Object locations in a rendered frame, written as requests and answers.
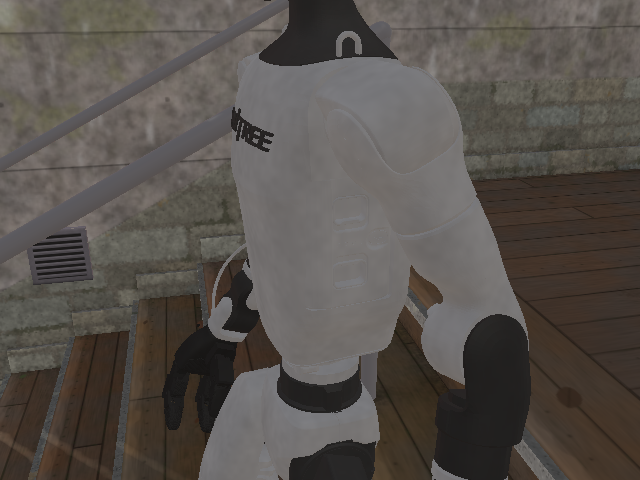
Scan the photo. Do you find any robot right hand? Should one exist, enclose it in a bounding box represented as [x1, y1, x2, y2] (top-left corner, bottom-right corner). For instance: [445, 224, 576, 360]
[162, 324, 238, 433]

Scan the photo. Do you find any right robot forearm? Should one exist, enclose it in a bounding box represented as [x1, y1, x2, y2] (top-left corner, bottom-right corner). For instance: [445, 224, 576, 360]
[208, 257, 260, 342]

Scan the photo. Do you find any left robot forearm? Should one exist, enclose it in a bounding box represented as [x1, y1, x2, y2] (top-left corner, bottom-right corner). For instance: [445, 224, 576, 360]
[431, 314, 531, 480]

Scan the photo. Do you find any robot head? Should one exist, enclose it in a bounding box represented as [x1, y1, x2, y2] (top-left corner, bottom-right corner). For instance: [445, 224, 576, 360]
[259, 0, 398, 66]

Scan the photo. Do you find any robot right upper arm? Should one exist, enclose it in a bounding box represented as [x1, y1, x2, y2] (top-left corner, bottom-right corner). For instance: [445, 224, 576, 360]
[237, 51, 262, 84]

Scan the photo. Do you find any robot left upper arm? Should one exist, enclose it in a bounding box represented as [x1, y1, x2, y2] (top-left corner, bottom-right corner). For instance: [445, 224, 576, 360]
[315, 59, 529, 385]

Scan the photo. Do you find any humanoid robot torso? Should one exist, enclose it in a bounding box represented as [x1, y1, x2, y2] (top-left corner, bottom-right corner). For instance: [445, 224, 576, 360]
[231, 24, 411, 480]

